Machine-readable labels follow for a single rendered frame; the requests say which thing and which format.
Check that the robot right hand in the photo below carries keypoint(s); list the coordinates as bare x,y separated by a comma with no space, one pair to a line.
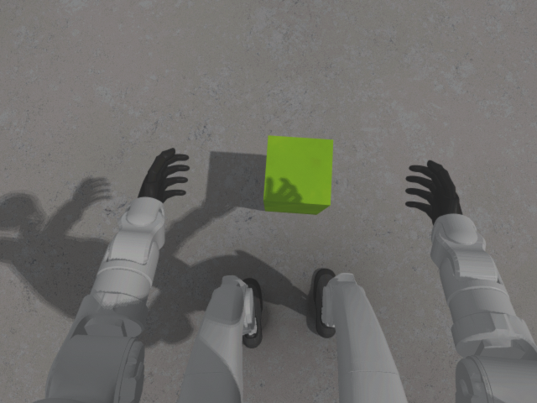
442,198

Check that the right robot upper arm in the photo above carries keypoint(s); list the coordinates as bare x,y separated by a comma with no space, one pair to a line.
483,379

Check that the left robot shin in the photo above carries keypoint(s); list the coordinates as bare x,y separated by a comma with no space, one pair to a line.
231,279

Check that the robot left forearm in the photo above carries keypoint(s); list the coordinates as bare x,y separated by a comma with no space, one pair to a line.
116,305

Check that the carton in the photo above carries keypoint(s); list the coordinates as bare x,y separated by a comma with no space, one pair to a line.
298,175

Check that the robot left hand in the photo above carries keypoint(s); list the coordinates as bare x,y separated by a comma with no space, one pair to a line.
155,182

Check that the robot right forearm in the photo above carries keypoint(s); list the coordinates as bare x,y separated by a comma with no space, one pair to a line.
484,321

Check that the robot left thigh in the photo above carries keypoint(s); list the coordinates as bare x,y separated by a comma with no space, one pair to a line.
214,371

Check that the left robot upper arm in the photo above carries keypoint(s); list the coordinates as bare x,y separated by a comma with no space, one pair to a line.
98,369

